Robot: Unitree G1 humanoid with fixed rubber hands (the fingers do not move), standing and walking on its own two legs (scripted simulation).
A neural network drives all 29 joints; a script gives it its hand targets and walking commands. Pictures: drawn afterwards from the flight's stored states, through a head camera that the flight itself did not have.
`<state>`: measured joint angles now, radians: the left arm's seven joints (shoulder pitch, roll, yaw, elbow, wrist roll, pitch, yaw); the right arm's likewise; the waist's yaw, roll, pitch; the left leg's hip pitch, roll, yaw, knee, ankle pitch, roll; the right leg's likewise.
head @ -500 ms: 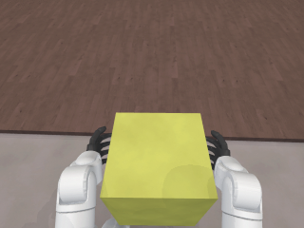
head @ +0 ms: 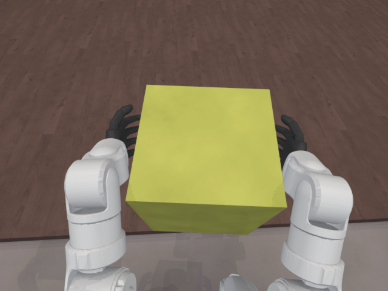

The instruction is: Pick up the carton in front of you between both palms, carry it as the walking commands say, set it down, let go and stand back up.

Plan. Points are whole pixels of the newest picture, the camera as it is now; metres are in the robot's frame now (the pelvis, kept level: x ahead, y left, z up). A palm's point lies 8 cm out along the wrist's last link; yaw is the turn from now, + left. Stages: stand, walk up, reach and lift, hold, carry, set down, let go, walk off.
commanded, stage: carry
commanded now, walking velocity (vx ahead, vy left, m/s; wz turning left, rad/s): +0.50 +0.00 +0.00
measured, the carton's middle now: (203, 169) +0.33 -0.01 +0.07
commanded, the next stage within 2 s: none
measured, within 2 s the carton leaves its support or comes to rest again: neither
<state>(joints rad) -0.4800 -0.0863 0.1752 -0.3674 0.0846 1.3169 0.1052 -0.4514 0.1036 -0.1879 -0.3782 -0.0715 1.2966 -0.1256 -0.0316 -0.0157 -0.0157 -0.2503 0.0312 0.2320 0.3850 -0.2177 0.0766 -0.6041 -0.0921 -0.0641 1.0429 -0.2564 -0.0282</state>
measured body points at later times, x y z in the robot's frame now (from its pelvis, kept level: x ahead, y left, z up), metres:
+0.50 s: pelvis +0.33 -0.04 -0.01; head +0.44 -0.05 +0.43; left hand +0.72 +0.14 +0.11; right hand +0.75 -0.16 +0.10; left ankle +0.34 +0.10 -0.62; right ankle +0.30 -0.10 -0.75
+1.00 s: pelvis +0.68 +0.00 +0.05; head +0.75 +0.01 +0.49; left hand +1.09 +0.12 +0.19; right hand +1.06 -0.19 +0.19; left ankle +0.64 +0.07 -0.69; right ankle +0.77 -0.13 -0.63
